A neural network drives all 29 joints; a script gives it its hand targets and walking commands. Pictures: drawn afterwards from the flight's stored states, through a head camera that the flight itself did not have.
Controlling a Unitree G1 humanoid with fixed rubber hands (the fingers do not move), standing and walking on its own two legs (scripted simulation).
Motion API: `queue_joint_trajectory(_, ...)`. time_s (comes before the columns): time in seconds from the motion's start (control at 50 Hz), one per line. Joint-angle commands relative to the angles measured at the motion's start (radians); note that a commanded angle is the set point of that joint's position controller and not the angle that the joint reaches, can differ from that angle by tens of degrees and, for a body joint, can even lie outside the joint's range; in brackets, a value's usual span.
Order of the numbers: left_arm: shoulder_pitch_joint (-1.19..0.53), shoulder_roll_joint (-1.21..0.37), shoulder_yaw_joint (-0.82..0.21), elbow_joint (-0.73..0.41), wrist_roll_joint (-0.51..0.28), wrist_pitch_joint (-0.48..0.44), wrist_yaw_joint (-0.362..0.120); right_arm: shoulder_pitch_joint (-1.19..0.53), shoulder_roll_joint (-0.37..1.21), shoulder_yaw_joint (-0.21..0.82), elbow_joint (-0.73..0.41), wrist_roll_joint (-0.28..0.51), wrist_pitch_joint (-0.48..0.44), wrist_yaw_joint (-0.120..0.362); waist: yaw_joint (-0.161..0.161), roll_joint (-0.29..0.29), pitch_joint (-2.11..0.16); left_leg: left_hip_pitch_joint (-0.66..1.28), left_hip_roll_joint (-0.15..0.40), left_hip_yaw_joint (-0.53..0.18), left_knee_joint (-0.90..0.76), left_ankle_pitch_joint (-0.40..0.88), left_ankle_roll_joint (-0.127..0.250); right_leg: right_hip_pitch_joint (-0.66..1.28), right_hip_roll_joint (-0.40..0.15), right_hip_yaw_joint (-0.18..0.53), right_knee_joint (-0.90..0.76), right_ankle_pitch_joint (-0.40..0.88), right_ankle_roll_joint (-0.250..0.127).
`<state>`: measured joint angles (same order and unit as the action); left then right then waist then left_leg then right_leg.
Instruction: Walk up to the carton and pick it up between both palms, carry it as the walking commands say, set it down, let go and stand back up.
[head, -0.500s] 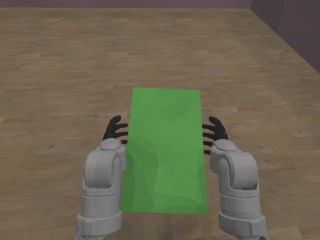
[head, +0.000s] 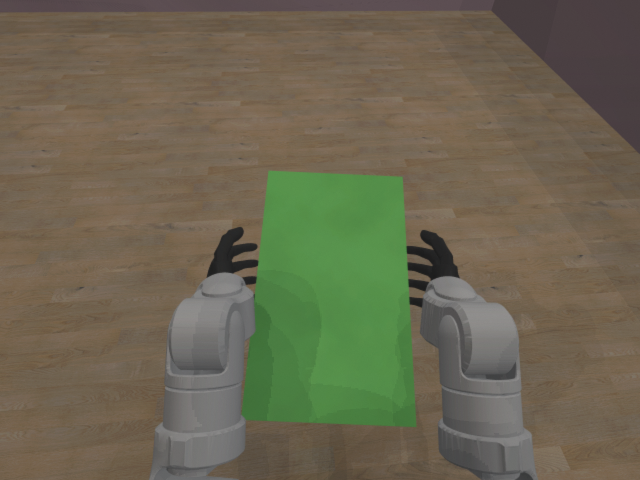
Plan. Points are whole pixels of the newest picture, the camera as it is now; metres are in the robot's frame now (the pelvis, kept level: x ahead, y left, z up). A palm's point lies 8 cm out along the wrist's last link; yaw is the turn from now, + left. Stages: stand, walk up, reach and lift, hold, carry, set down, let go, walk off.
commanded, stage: carry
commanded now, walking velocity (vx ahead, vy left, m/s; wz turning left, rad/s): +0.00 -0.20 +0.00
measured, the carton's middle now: (328, 306) +0.33 -0.01 +0.02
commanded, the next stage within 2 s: none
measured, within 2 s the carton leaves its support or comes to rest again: neither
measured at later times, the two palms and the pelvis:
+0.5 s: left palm (320, 292) +0.30 +0.01 +0.11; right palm (537, 297) +0.29 -0.24 +0.11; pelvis -0.01 -0.11 +0.00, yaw +0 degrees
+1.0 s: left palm (329, 287) +0.29 +0.00 +0.12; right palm (548, 287) +0.29 -0.25 +0.12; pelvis +0.00 -0.12 +0.01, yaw +0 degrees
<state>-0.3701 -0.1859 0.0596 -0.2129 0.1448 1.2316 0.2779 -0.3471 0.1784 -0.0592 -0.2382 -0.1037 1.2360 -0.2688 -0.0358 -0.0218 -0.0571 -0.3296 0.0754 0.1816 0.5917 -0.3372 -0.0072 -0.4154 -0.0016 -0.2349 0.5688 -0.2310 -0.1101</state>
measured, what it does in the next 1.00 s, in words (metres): steps to the right: right foot, then left foot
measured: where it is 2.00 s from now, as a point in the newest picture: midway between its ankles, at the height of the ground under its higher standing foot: outside the picture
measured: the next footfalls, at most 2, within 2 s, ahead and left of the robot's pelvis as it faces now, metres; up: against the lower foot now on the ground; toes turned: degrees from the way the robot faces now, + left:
right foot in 0.20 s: +0.08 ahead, -0.16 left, +0.00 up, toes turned -12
left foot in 0.54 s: +0.01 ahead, +0.01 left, +0.00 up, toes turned +9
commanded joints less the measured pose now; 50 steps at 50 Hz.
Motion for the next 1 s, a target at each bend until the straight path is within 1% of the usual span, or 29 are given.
queue_joint_trajectory(0.0, -0.302, -1.072, -0.511, -0.095, -0.339, -0.023, -0.228, -0.287, 1.055, 0.461, -0.044, 0.309, -0.029, 0.238, 0.004, 0.26, -0.307, 0.266, 0.341, -0.361, -0.244, 0.215, 0.11, -0.067, -0.102, 0.099, 0.042, -0.076, 0.118)
queue_joint_trajectory(0.02, -0.357, -1.074, -0.518, -0.115, -0.349, -0.025, -0.23, -0.291, 1.063, 0.458, -0.044, 0.31, -0.03, 0.238, 0.0, 0.309, -0.276, 0.253, 0.416, -0.401, -0.253, 0.46, 0.167, -0.13, -0.086, 0.125, 0.194, -0.201, 0.125)
queue_joint_trajectory(0.04, -0.382, -1.08, -0.525, -0.128, -0.366, -0.027, -0.233, -0.291, 1.067, 0.452, -0.043, 0.302, -0.03, 0.236, 0.0, 0.243, -0.263, 0.283, 0.408, -0.362, -0.222, 0.601, 0.177, -0.175, -0.085, 0.172, 0.263, -0.24, 0.127)
queue_joint_trajectory(0.06, -0.394, -1.081, -0.533, -0.135, -0.38, -0.028, -0.236, -0.302, 1.069, 0.449, -0.051, 0.297, -0.03, 0.234, 0.001, 0.175, -0.261, 0.301, 0.378, -0.302, -0.202, 0.615, 0.16, -0.18, -0.094, 0.202, 0.253, -0.236, 0.129)
queue_joint_trajectory(0.08, -0.396, -1.083, -0.538, -0.136, -0.39, -0.028, -0.238, -0.305, 1.072, 0.447, -0.057, 0.292, -0.031, 0.231, 0.004, 0.163, -0.255, 0.302, 0.356, -0.259, -0.191, 0.609, 0.135, -0.165, -0.096, 0.204, 0.196, -0.22, 0.132)
queue_joint_trajectory(0.12, -0.376, -1.083, -0.538, -0.138, -0.399, -0.029, -0.24, -0.305, 1.071, 0.447, -0.073, 0.288, -0.034, 0.224, 0.006, 0.189, -0.28, 0.275, 0.304, -0.162, -0.146, 0.597, 0.088, -0.061, -0.056, 0.136, 0.1, -0.206, 0.144)
queue_joint_trajectory(0.14, -0.366, -1.078, -0.537, -0.136, -0.4, -0.028, -0.239, -0.305, 1.065, 0.444, -0.073, 0.285, -0.034, 0.221, 0.01, 0.196, -0.296, 0.253, 0.284, -0.132, -0.119, 0.553, 0.068, 0.003, -0.045, 0.104, 0.032, -0.181, 0.149)
queue_joint_trajectory(0.16, -0.35, -1.071, -0.534, -0.128, -0.398, -0.024, -0.238, -0.297, 1.055, 0.441, -0.07, 0.282, -0.031, 0.218, 0.016, 0.19, -0.31, 0.221, 0.259, -0.102, -0.088, 0.478, 0.046, 0.079, -0.041, 0.075, -0.053, -0.133, 0.149)
queue_joint_trajectory(0.18, -0.335, -1.063, -0.53, -0.12, -0.396, -0.02, -0.237, -0.284, 1.044, 0.437, -0.066, 0.278, -0.029, 0.215, 0.016, 0.164, -0.321, 0.193, 0.221, -0.078, -0.053, 0.374, 0.022, 0.146, -0.043, 0.061, -0.121, -0.106, 0.145)
queue_joint_trajectory(0.2, -0.34, -1.048, -0.525, -0.11, -0.39, -0.017, -0.239, -0.276, 1.03, 0.433, -0.059, 0.268, -0.027, 0.213, 0.014, 0.085, -0.33, 0.111, 0.18, -0.068, -0.044, 0.222, -0.006, 0.23, -0.087, 0.096, -0.147, 0.011, 0.132)
queue_joint_trajectory(0.22, -0.329, -1.047, -0.512, -0.091, -0.377, -0.013, -0.239, -0.28, 1.025, 0.443, -0.061, 0.266, -0.022, 0.215, 0.008, -0.018, -0.348, 0.03, 0.127, -0.012, 0.023, 0.016, -0.03, 0.289, -0.167, 0.186, -0.154, 0.213, 0.103)
queue_joint_trajectory(0.24, -0.319, -1.047, -0.498, -0.078, -0.367, -0.013, -0.238, -0.307, 1.03, 0.458, -0.065, 0.276, -0.017, 0.221, 0.014, -0.127, -0.345, -0.046, 0.064, 0.022, 0.116, -0.142, -0.05, 0.302, -0.252, 0.295, -0.174, 0.355, 0.045)
queue_joint_trajectory(0.26, -0.304, -1.053, -0.486, -0.081, -0.357, -0.014, -0.235, -0.336, 1.036, 0.474, -0.073, 0.294, -0.013, 0.227, 0.029, -0.162, -0.335, -0.127, 0.031, 0.013, 0.221, -0.274, -0.053, 0.335, -0.287, 0.336, -0.188, 0.378, -0.012)
queue_joint_trajectory(0.28, -0.286, -1.059, -0.473, -0.087, -0.346, -0.017, -0.232, -0.354, 1.045, 0.492, -0.084, 0.315, -0.011, 0.232, 0.041, -0.168, -0.334, -0.188, 0.011, -0.015, 0.324, -0.343, -0.044, 0.364, -0.316, 0.357, -0.19, 0.412, -0.057)
queue_joint_trajectory(0.3, -0.275, -1.064, -0.462, -0.093, -0.338, -0.023, -0.23, -0.37, 1.061, 0.512, -0.091, 0.336, -0.012, 0.238, 0.043, -0.145, -0.347, -0.218, 0.012, -0.057, 0.386, -0.343, -0.033, 0.384, -0.333, 0.355, -0.185, 0.431, -0.079)
queue_joint_trajectory(0.32, -0.27, -1.068, -0.45, -0.095, -0.329, -0.027, -0.227, -0.383, 1.077, 0.529, -0.093, 0.356, -0.013, 0.241, 0.042, -0.123, -0.356, -0.228, 0.017, -0.087, 0.412, -0.307, -0.026, 0.393, -0.331, 0.337, -0.175, 0.442, -0.086)
queue_joint_trajectory(0.36, -0.268, -1.074, -0.441, -0.097, -0.317, -0.032, -0.224, -0.37, 1.094, 0.537, -0.085, 0.369, -0.016, 0.243, 0.038, -0.093, -0.377, -0.204, 0.023, -0.102, 0.358, -0.238, -0.021, 0.405, -0.309, 0.286, -0.159, 0.44, -0.067)
queue_joint_trajectory(0.38, -0.274, -1.074, -0.44, -0.101, -0.315, -0.035, -0.224, -0.371, 1.095, 0.538, -0.088, 0.37, -0.019, 0.242, 0.038, -0.094, -0.384, -0.178, 0.017, -0.096, 0.308, -0.221, -0.02, 0.398, -0.303, 0.276, -0.167, 0.408, -0.055)
queue_joint_trajectory(0.44, -0.28, -1.076, -0.45, -0.094, -0.322, -0.038, -0.227, -0.357, 1.083, 0.524, -0.087, 0.354, -0.024, 0.235, 0.038, -0.104, -0.393, -0.086, -0.011, -0.081, 0.137, -0.163, -0.005, 0.365, -0.297, 0.292, -0.202, 0.296, -0.038)
queue_joint_trajectory(0.48, -0.279, -1.076, -0.462, -0.083, -0.331, -0.036, -0.229, -0.335, 1.071, 0.51, -0.078, 0.338, -0.026, 0.232, 0.028, -0.079, -0.407, 0.038, -0.017, -0.046, -0.051, -0.041, 0.004, 0.33, -0.267, 0.269, -0.19, 0.221, -0.001)
queue_joint_trajectory(0.5, -0.279, -1.072, -0.468, -0.077, -0.334, -0.034, -0.229, -0.327, 1.067, 0.502, -0.072, 0.33, -0.025, 0.232, 0.022, -0.062, -0.415, 0.138, 0.001, -0.036, -0.164, 0.062, 0.008, 0.289, -0.25, 0.25, -0.187, 0.175, 0.031)
queue_joint_trajectory(0.52, -0.28, -1.066, -0.473, -0.07, -0.335, -0.032, -0.229, -0.325, 1.062, 0.494, -0.066, 0.323, -0.023, 0.232, 0.026, -0.043, -0.399, 0.199, 0.037, -0.072, -0.193, 0.079, 0.016, 0.242, -0.226, 0.249, -0.191, 0.112, 0.06)
queue_joint_trajectory(0.54, -0.284, -1.07, -0.485, -0.07, -0.338, -0.025, -0.233, -0.311, 1.059, 0.48, -0.054, 0.306, -0.024, 0.233, 0.024, 0.033, -0.366, 0.201, 0.088, -0.148, -0.161, 0.077, 0.044, 0.176, -0.191, 0.227, -0.192, 0.08, 0.092)
queue_joint_trajectory(0.56, -0.317, -1.072, -0.494, -0.087, -0.343, -0.021, -0.238, -0.31, 1.066, 0.472, -0.048, 0.302, -0.026, 0.235, 0.026, 0.083, -0.333, 0.134, 0.101, -0.164, -0.159, 0.054, 0.052, 0.197, -0.17, 0.218, -0.186, 0.075, 0.092)
queue_joint_trajectory(0.58, -0.337, -1.073, -0.498, -0.095, -0.351, -0.021, -0.24, -0.312, 1.069, 0.468, -0.04, 0.3, -0.025, 0.235, 0.028, 0.078, -0.322, 0.098, 0.093, -0.147, -0.15, 0.057, 0.043, 0.224, -0.172, 0.223, -0.179, 0.103, 0.085)
queue_joint_trajectory(0.62, -0.347, -1.064, -0.499, -0.095, -0.359, -0.018, -0.241, -0.316, 1.059, 0.461, -0.028, 0.292, -0.022, 0.234, 0.028, 0.032, -0.319, 0.077, 0.065, -0.113, -0.119, 0.046, 0.026, 0.247, -0.187, 0.245, -0.191, 0.125, 0.075)
queue_joint_trajectory(0.7, -0.327, -1.05, -0.477, -0.061, -0.35, -0.008, -0.241, -0.322, 1.045, 0.456, -0.01, 0.284, -0.012, 0.231, 0.028, -0.006, -0.296, 0.073, 0.044, -0.106, -0.098, 0.027, 0.023, 0.233, -0.195, 0.27, -0.224, 0.069, 0.071)
queue_joint_trajectory(0.84, -0.333, -1.057, -0.45, -0.03, -0.335, -0.006, -0.239, -0.358, 1.057, 0.463, 0.002, 0.295, -0.007, 0.233, 0.03, -0.014, -0.288, 0.056, 0.036, -0.106, -0.095, 0.031, 0.022, 0.253, -0.193, 0.264, -0.216, 0.101, 0.065)
queue_joint_trajectory(0.98, -0.342, -1.059, -0.435, -0.01, -0.327, -0.019, -0.242, -0.367, 1.058, 0.455, 0.023, 0.291, -0.018, 0.236, 0.031, -0.009, -0.31, 0.062, 0.038, -0.108, -0.091, 0.057, 0.023, 0.282, -0.192, 0.252, -0.178, 0.196, 0.06)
